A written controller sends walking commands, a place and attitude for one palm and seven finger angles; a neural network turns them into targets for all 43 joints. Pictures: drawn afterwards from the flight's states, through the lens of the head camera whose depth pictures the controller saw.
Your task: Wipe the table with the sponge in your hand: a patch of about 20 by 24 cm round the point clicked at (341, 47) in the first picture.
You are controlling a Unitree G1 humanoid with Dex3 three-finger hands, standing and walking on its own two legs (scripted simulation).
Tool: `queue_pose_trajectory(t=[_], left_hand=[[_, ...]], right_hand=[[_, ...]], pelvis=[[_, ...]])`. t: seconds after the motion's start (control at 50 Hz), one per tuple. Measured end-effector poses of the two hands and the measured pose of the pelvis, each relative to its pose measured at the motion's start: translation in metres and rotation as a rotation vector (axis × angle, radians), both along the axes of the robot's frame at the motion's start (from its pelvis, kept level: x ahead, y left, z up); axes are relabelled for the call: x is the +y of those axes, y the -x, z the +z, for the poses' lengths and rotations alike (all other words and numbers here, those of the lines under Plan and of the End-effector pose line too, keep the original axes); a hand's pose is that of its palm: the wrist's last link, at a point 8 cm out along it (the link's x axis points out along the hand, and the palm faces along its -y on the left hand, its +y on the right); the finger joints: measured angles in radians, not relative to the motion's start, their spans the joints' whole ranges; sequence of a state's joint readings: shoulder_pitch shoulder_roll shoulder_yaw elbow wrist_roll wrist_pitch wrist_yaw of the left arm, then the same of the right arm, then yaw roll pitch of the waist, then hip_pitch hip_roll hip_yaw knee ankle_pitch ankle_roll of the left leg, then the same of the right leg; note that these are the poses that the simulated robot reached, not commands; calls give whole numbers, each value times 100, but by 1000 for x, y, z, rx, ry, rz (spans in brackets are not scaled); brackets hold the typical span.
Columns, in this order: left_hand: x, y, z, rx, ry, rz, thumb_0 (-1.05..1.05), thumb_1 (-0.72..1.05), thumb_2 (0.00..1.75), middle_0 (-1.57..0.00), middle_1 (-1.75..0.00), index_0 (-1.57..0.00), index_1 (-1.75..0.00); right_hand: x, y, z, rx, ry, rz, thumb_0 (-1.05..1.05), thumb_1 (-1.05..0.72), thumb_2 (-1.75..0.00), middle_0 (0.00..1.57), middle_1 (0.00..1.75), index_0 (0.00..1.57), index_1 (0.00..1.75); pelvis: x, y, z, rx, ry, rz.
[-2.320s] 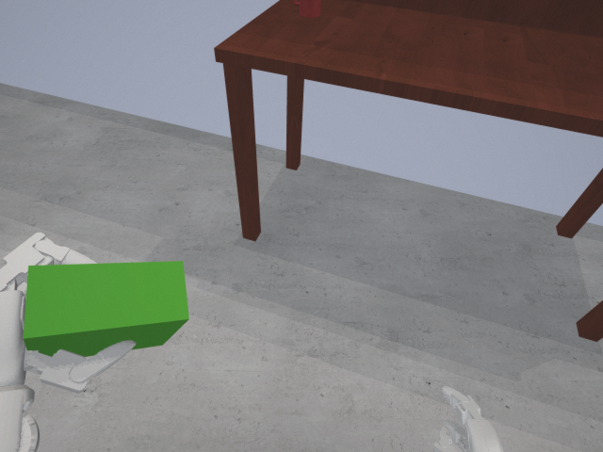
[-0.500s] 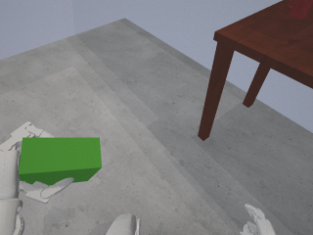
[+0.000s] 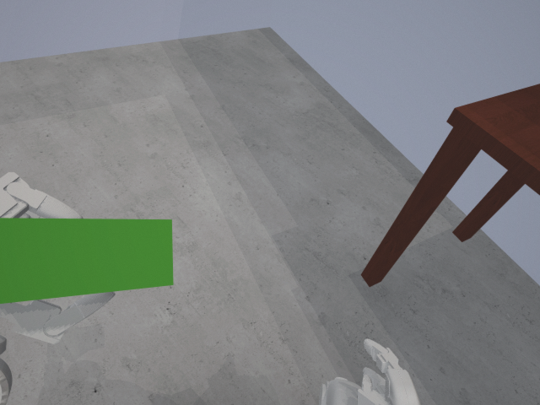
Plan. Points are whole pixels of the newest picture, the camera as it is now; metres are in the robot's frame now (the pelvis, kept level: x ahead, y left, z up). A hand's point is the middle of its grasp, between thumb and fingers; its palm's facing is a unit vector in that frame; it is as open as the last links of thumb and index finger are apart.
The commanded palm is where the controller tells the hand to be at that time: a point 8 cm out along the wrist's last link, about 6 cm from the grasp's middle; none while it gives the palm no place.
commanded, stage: walk to a spot facing it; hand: left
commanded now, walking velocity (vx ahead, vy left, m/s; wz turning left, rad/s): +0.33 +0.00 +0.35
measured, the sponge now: (111, 257) +0.22 +0.19 +0.18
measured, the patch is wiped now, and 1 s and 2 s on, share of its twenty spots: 0.00 0.00 0.00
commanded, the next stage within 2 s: turn to face it in 0.50 s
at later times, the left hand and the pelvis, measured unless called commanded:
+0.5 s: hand (110, 195) +0.29 +0.21 +0.19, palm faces +0.51 -0.67 -0.54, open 10.2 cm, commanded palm +0.22 +0.25 +0.18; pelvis +0.13 -0.06 +0.00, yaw +14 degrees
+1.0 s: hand (123, 174) +0.33 +0.22 +0.18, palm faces +0.66 -0.59 -0.46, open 10.3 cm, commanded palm +0.29 +0.23 +0.18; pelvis +0.20 -0.08 -0.02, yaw +13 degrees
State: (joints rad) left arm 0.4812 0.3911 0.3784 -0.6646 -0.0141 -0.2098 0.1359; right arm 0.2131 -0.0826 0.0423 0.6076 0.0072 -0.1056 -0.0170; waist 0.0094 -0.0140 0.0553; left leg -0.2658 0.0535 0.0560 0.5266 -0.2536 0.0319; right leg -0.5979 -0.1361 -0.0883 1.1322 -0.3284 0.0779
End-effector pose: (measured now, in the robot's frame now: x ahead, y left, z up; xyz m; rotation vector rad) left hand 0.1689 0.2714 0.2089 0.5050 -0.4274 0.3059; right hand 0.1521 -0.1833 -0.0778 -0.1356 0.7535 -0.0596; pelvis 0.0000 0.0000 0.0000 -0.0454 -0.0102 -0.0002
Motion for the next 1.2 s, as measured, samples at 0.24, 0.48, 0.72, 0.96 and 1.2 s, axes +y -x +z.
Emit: queue_pose_trajectory(t=[0.24,0.48,0.72,0.96,1.2], left_hand=[[-15,-41,-38,150,43,277,-1,-50,99,-72,-134,-73,-134],[-36,-76,-1,154,-96,241,-1,-50,99,-72,-135,-73,-134],[19,-88,-34,97,12,381,-1,-50,99,-71,-135,-73,-134],[-28,-98,0,37,-43,414,-1,-50,99,-71,-135,-73,-135],[-100,-174,-35,201,56,151,-1,-50,99,-71,-135,-73,-135]], right_hand=[[-52,-96,-36,17,18,117,1,-90,-89,21,30,21,30],[-100,-185,-4,35,176,131,2,-90,-90,20,30,20,30],[-9,-243,-16,-4,74,258,1,-91,-90,20,30,20,30],[4,-269,-12,-107,-92,374,1,-90,-89,21,30,21,30],[-146,-237,-10,-7,96,101,1,-90,-89,21,30,21,30]], pelvis=[[-48,-71,-16,8,-32,113],[-60,-126,-1,26,-92,234],[-33,-168,-18,-4,-63,315],[-70,-194,-13,-17,-49,244],[-107,-185,-6,20,-97,116]])
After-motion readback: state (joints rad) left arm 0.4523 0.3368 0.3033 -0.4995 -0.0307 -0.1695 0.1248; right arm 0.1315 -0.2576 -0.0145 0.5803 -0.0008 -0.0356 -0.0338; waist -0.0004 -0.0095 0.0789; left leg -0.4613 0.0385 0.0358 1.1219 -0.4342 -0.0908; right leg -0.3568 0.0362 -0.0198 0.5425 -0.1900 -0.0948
